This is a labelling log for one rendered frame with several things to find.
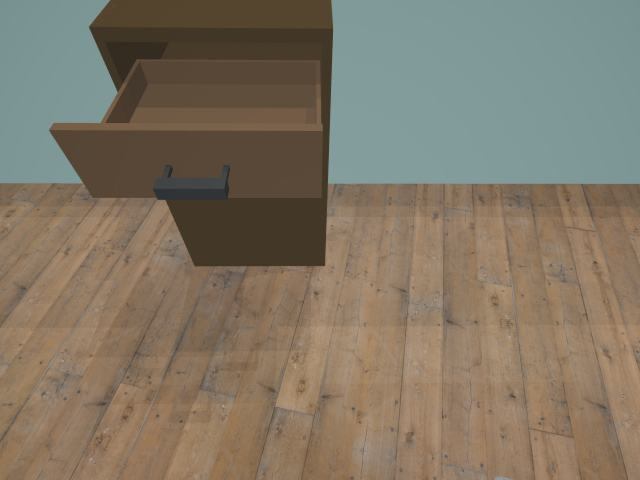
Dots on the cabinet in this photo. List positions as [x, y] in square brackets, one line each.
[236, 231]

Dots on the handle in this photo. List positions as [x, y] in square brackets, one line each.
[166, 188]

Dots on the drawer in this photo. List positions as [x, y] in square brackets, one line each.
[260, 117]

